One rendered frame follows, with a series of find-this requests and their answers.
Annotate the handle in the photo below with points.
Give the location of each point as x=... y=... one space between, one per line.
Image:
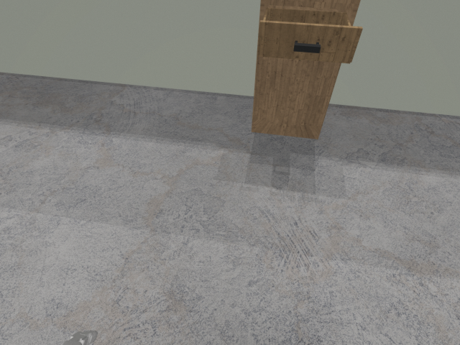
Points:
x=302 y=47

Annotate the left robot hand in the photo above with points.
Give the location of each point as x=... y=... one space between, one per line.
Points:
x=82 y=338

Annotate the drawer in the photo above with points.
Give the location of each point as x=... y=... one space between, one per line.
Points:
x=280 y=28

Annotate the cabinet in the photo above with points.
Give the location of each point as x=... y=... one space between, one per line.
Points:
x=291 y=97

